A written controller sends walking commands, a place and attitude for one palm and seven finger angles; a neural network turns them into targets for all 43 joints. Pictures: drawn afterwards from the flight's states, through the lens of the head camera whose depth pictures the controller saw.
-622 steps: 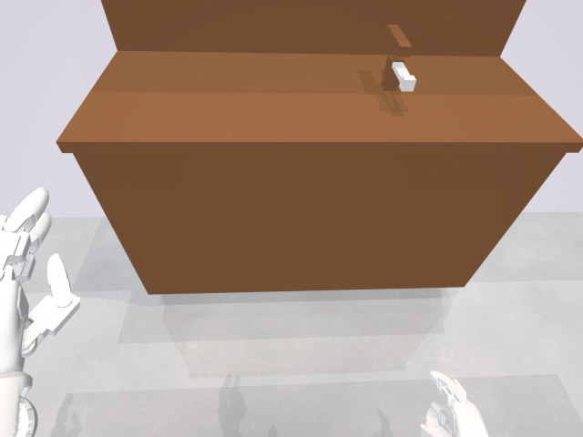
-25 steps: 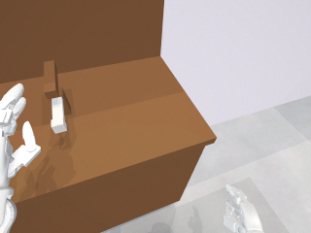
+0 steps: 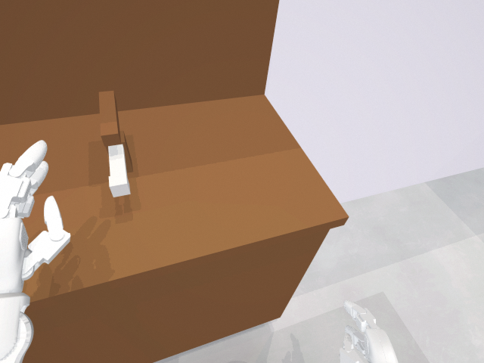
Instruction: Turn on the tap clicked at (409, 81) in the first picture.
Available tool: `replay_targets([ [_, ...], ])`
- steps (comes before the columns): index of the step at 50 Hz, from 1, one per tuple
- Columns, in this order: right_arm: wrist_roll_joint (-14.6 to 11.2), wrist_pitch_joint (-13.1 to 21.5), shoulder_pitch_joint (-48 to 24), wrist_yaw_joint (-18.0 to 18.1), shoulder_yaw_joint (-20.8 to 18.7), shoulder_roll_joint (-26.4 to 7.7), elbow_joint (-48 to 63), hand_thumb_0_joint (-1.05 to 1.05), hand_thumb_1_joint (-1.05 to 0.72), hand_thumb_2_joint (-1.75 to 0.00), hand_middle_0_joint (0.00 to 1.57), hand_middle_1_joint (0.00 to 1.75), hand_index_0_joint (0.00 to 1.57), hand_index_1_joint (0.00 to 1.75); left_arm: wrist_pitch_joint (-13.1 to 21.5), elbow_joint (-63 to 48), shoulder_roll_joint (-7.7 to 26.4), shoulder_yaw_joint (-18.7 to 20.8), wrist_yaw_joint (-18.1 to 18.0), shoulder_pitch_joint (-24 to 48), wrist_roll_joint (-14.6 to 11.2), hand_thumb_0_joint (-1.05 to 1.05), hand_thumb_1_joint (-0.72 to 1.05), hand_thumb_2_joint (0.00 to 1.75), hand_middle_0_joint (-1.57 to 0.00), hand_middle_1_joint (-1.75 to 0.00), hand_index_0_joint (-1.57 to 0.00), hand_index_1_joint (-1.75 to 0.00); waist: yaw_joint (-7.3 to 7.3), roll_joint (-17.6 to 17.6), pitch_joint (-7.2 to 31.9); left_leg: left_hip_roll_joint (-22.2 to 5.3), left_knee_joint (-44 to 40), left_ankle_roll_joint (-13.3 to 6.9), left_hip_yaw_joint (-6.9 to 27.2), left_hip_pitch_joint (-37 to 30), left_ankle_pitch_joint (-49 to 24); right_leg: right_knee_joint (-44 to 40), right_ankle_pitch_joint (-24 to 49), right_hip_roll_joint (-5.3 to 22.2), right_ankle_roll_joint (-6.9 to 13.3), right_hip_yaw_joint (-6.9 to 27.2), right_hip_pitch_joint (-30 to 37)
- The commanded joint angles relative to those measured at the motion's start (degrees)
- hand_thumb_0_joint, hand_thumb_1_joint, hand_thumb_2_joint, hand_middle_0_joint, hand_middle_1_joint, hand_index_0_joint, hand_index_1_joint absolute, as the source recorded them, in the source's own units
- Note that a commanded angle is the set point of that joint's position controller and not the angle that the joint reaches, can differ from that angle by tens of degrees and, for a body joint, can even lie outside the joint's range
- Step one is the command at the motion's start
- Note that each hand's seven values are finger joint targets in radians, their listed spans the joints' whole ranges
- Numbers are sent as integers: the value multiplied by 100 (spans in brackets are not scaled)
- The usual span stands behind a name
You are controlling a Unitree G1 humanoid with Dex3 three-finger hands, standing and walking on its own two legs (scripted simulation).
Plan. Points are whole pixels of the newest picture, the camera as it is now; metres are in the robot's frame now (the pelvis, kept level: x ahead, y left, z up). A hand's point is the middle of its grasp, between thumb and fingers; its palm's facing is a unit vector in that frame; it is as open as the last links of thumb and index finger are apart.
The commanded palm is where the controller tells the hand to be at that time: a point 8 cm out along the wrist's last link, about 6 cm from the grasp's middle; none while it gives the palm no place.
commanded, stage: look again from close up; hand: left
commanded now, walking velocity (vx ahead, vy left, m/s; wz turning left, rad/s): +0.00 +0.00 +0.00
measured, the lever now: (119, 185) +0.36 +0.25 +0.08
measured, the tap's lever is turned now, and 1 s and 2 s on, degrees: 0 0 0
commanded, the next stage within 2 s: shuffle to correct the standing spot in 0.36 s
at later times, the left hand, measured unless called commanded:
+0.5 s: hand (84, 216) +0.25 +0.24 +0.16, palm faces +0.37 -0.85 -0.37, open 7.5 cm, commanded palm +0.19 +0.27 +0.18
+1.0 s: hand (127, 216) +0.25 +0.19 +0.16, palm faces +0.34 -0.86 -0.38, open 7.5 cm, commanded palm +0.19 +0.22 +0.18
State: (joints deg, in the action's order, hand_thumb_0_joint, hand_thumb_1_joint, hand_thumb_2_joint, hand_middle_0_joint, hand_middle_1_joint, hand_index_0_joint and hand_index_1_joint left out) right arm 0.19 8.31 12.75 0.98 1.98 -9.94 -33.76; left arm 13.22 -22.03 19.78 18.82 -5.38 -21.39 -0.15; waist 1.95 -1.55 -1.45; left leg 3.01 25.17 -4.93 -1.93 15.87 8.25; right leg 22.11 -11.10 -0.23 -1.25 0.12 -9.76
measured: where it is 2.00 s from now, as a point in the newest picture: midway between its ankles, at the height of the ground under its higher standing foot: outside the picture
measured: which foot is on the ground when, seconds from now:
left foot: down 0.00-1.00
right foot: down 0.00-1.00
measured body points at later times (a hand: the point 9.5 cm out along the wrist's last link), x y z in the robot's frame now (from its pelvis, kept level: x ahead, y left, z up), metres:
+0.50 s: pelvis +0.03 -0.01 +0.00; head +0.05 +0.01 +0.45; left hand +0.22 +0.28 +0.18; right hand +0.22 -0.23 -0.07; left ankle +0.06 +0.05 -0.74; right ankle +0.01 -0.15 -0.74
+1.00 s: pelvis +0.03 -0.06 +0.00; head +0.06 -0.05 +0.45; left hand +0.23 +0.23 +0.18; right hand +0.21 -0.28 -0.08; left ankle +0.06 +0.05 -0.74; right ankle +0.01 -0.15 -0.74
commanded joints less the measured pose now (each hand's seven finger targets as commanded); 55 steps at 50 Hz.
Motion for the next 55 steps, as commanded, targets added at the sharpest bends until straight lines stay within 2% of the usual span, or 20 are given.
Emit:
replay_targets([
  [1,-40,360,-611,66,-346,-860,941,0,-90,-90,20,30,20,30,413,-1455,920,585,-114,613,-56,0,90,90,-20,-30,-20,-30,-38,710,534,-792,-1134,314,1077,48,1869,-207,-355,60,226,177,264],
  [3,-55,371,-658,65,-329,-843,909,0,-90,-90,20,30,20,30,404,-1523,1075,745,-136,494,-59,0,90,90,-20,-30,-20,-30,-22,715,682,-797,-1098,379,1085,-170,1453,-176,-193,63,218,114,270],
  [4,-37,356,-615,64,-333,-865,912,0,-90,-90,20,30,20,30,391,-1450,877,565,-118,453,-81,0,90,90,-20,-30,-20,-30,-40,660,616,-799,-1101,384,1097,-183,1299,-173,-146,50,217,105,231],
  [5,-47,365,-615,60,-359,-879,926,0,-90,-90,20,30,20,30,388,-1543,911,567,-119,496,-76,0,90,90,-20,-30,-20,-30,-46,809,645,-824,-1073,397,1087,-233,1188,-144,-103,75,226,126,251],
  [13,-84,279,-659,89,-369,-852,886,0,-90,-90,20,30,20,30,313,-1538,1086,739,-159,362,-93,0,90,90,-20,-30,-20,-30,-37,614,775,-763,-751,468,897,-623,112,-176,315,147,237,92,211],
  [14,-56,250,-617,92,-368,-870,888,0,-90,-90,20,30,20,30,304,-1468,917,593,-135,279,-131,0,90,90,-20,-30,-20,-30,-50,520,791,-734,-695,446,864,-623,-59,-208,398,157,233,74,236],
  [18,-101,210,-680,106,-384,-870,894,0,-90,-90,20,30,20,30,265,-1719,1142,793,-161,224,-157,0,90,90,-20,-30,-20,-30,-48,623,968,-718,-462,512,800,-907,-966,-116,725,197,247,72,248],
  [20,-89,171,-641,110,-396,-863,935,0,-90,-90,20,30,20,30,236,-1640,1033,703,-139,107,-212,0,90,90,-20,-30,-20,-30,-51,564,951,-758,-420,479,807,-877,-1073,-166,770,248,242,83,291],
  [26,-88,48,-640,148,-377,-858,910,0,-90,-90,20,30,20,30,141,-1451,1005,674,-123,140,-281,0,90,90,-20,-30,-20,-30,-81,418,750,-793,-533,470,802,-809,-728,-287,600,189,211,91,146],
  [30,-103,10,-705,148,-401,-825,982,0,-90,-90,20,30,20,30,90,-1620,1029,633,-125,401,-298,0,90,90,-20,-30,-20,-30,-94,736,701,-996,-782,490,975,-810,-342,-193,257,109,190,54,91],
  [33,-130,-4,-762,121,-390,-794,1002,0,-90,-90,20,30,20,30,38,-1677,1156,760,-139,308,-301,0,90,90,-20,-30,-20,-30,-84,646,735,-1017,-711,472,925,-849,-356,-249,255,85,176,23,69],
  [34,-96,-35,-720,109,-393,-820,1006,0,-90,-90,20,30,20,30,27,-1636,932,559,-105,280,-331,0,90,90,-20,-30,-20,-30,-106,679,715,-1009,-715,423,907,-770,-197,-267,224,68,174,22,70],
  [38,-139,-52,-736,89,-420,-788,1046,0,-90,-90,20,30,20,30,-13,-1768,1215,852,-141,151,-342,0,90,90,-20,-30,-20,-30,-93,757,803,-1046,-603,407,883,-797,-257,-285,274,94,189,39,74],
  [39,-99,-90,-685,83,-415,-814,1051,0,-90,-90,20,30,20,30,-35,-1684,1021,699,-108,65,-380,0,90,90,-20,-30,-20,-30,-105,671,797,-1034,-539,367,854,-720,-297,-314,346,85,189,44,104],
  [43,-158,-106,-717,94,-454,-794,1072,0,-90,-90,20,30,20,30,-80,-1815,1247,916,-116,-10,-408,0,90,90,-20,-30,-20,-30,-107,625,873,-1008,-255,349,726,-805,-512,-315,554,182,229,136,27],
  [44,-115,-138,-658,93,-442,-816,1069,0,-90,-90,20,30,20,30,-92,-1776,1036,713,-80,0,-439,0,90,90,-20,-30,-20,-30,-138,613,851,-994,-214,328,699,-757,-498,-310,590,168,226,135,0],
  [48,-163,-154,-683,133,-494,-816,1074,0,-90,-90,20,30,20,30,-161,-1820,1226,903,-66,-99,-470,0,90,90,-20,-30,-20,-30,-122,450,909,-1013,98,312,614,-842,-880,-242,901,253,249,228,-79],
  [49,-127,-185,-623,131,-479,-835,1063,0,-90,-90,20,30,20,30,-166,-1790,1067,742,-41,-91,-488,0,90,90,-20,-30,-20,-30,-148,468,902,-996,148,291,591,-806,-829,-224,900,239,239,215,-101],
  [53,-164,-206,-661,170,-522,-825,1066,0,-90,-90,20,30,20,30,-212,-1818,1272,941,-45,-127,-517,0,90,90,-20,-30,-20,-30,-134,321,798,-947,406,306,498,-690,-581,-238,936,368,305,384,-236],
  [55,-150,-221,-615,177,-558,-844,1091,0,-90,-90,20,30,20,30,-220,-1859,1181,840,-25,-40,-547,0,90,90,-20,-30,-20,-30,-161,186,735,-872,609,310,439,-599,-280,-239,881,462,329,516,-344],
])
